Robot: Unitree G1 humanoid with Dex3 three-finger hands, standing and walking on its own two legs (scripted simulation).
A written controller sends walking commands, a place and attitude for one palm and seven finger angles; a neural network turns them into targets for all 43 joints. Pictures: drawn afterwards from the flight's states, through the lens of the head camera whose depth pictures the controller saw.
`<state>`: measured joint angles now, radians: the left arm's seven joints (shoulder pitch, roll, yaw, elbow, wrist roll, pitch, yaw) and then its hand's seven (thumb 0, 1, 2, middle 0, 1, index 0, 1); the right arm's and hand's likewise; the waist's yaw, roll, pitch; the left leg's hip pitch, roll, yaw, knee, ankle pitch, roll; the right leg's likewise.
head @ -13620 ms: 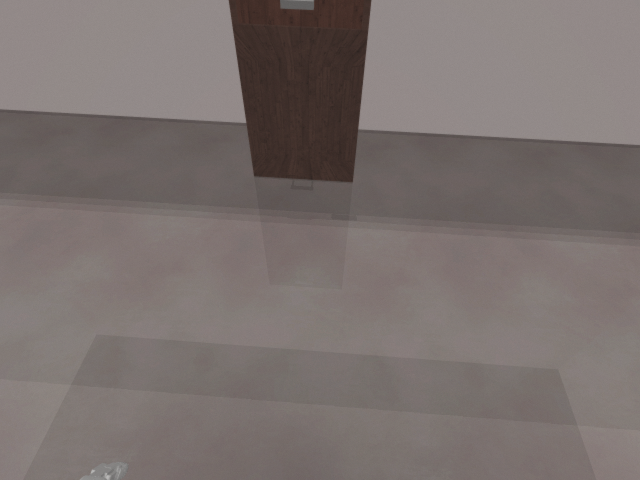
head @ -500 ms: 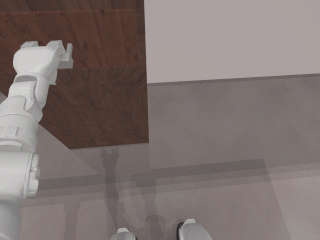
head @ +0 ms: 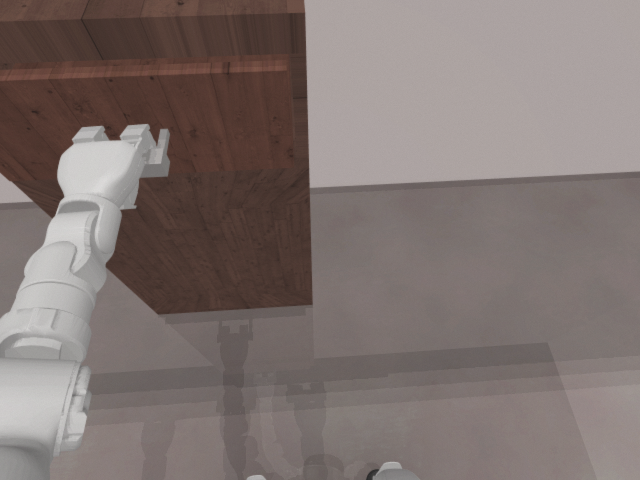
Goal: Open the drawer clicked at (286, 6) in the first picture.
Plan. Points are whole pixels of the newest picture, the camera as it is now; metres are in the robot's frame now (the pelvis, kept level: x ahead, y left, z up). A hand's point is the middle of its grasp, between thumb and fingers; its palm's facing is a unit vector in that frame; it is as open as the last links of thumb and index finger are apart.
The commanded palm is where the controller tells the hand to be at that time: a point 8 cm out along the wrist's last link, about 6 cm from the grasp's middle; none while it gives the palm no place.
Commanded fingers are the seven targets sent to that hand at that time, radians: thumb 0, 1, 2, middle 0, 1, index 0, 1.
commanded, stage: pull the drawer open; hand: left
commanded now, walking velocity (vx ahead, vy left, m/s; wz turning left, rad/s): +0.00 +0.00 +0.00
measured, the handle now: (126, 151) +0.53 +0.25 +0.06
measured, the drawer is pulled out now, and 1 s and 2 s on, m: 0.02 0.16 0.30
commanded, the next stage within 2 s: open the thumb to release the handle in 1.80 s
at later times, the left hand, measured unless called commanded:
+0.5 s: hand (122, 205) +0.45 +0.25 +0.04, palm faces -0.05 -0.03 -1.00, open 6.2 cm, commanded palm +0.40 +0.25 +0.09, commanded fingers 0.00 0.90 0.90 -0.40 -1.35 -0.40 -1.35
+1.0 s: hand (105, 291) +0.33 +0.24 +0.04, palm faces +0.00 -0.05 -1.00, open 6.2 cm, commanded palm +0.29 +0.25 +0.09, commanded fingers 0.00 0.90 0.90 -0.40 -1.35 -0.40 -1.35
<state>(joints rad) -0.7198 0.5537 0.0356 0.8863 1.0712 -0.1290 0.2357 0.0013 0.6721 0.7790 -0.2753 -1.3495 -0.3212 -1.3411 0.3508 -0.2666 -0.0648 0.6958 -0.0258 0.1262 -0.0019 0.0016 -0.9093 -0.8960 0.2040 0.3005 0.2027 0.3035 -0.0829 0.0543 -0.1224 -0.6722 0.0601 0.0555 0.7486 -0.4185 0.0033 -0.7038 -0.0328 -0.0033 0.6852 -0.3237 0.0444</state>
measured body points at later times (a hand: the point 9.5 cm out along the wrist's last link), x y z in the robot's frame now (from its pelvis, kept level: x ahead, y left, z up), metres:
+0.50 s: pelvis -0.01 -0.01 +0.00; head +0.09 -0.01 +0.44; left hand +0.45 +0.25 +0.09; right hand -0.02 -0.29 -0.13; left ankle -0.05 +0.11 -0.71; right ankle -0.01 -0.15 -0.71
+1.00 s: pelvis +0.00 -0.01 +0.01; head +0.06 -0.02 +0.46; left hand +0.33 +0.24 +0.09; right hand +0.17 -0.26 -0.10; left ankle -0.05 +0.11 -0.71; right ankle -0.01 -0.15 -0.71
